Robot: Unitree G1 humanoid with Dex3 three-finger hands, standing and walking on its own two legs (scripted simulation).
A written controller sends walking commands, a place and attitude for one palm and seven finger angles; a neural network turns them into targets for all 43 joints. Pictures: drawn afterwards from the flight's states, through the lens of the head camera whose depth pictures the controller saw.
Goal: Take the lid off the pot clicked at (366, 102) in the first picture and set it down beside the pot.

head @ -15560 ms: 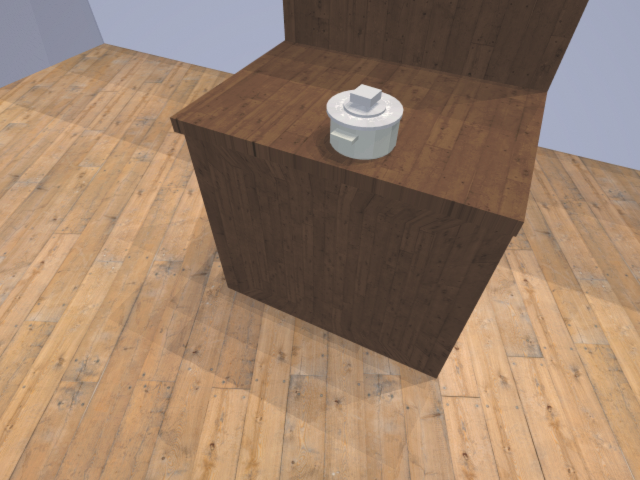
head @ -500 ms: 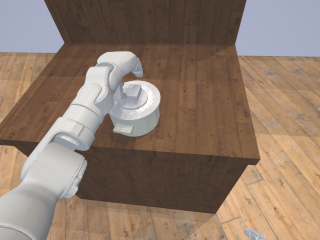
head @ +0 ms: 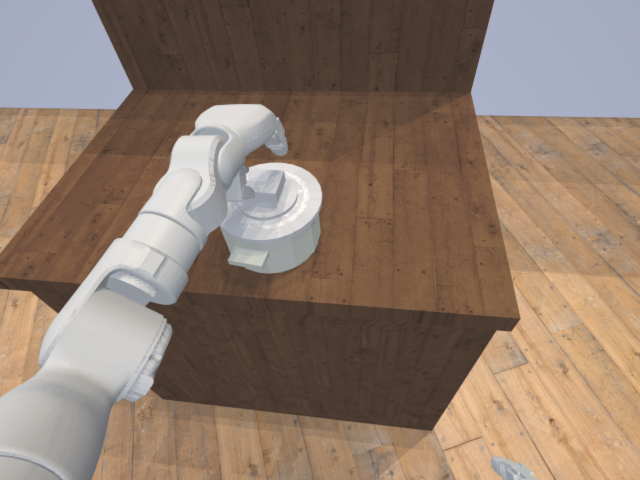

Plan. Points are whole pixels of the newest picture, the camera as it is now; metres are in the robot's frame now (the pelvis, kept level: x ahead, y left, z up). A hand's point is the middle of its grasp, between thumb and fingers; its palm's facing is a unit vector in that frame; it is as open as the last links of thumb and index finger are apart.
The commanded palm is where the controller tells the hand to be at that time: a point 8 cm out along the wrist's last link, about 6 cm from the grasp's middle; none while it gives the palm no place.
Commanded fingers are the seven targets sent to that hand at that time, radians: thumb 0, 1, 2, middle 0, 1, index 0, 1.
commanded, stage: move the open hand above the knob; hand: left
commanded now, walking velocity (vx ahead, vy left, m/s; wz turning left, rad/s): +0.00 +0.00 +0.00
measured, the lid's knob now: (264, 185) +0.50 +0.08 +0.09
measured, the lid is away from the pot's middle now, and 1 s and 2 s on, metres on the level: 0.01 0.01 0.01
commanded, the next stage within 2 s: lower the open fingers around the knob in 0.16 s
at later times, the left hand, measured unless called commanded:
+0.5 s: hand (253, 180) +0.46 +0.08 +0.14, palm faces -0.35 +0.02 -0.94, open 10.0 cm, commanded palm +0.45 +0.08 +0.20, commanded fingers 0.00 -0.21 1.24 -0.82 -0.08 -0.82 -0.08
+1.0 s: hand (258, 192) +0.47 +0.08 +0.11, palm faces -0.36 +0.00 -0.93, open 10.1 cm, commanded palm +0.46 +0.08 +0.16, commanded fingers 0.00 -0.21 1.24 -0.82 -0.08 -0.82 -0.08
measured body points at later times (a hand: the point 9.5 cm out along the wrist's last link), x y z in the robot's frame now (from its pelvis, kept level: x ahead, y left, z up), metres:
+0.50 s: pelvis +0.00 +0.00 +0.00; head +0.03 -0.04 +0.45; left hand +0.47 +0.08 +0.19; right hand +0.10 -0.25 -0.14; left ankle -0.02 +0.08 -0.74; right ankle +0.00 -0.12 -0.74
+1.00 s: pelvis +0.00 +0.00 +0.00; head +0.04 -0.03 +0.45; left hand +0.48 +0.08 +0.16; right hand +0.07 -0.26 -0.14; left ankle -0.02 +0.08 -0.74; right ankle +0.00 -0.12 -0.74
